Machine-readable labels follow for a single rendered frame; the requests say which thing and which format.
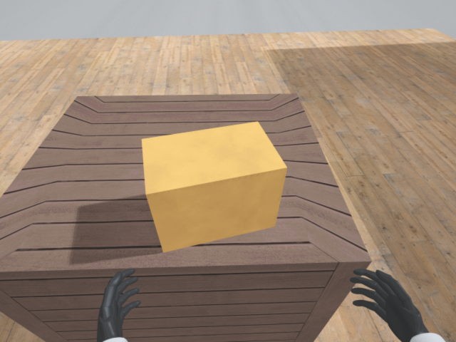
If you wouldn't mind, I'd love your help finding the left robot hand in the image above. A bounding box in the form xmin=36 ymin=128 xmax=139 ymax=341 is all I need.
xmin=97 ymin=269 xmax=141 ymax=342

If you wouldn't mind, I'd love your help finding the pedestal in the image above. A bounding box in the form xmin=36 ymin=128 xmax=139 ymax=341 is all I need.
xmin=0 ymin=93 xmax=372 ymax=342

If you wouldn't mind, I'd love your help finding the right robot hand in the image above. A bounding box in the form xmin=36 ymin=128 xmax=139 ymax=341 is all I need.
xmin=350 ymin=269 xmax=429 ymax=342

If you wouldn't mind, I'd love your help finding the carton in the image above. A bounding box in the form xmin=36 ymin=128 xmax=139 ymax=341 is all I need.
xmin=142 ymin=121 xmax=287 ymax=253

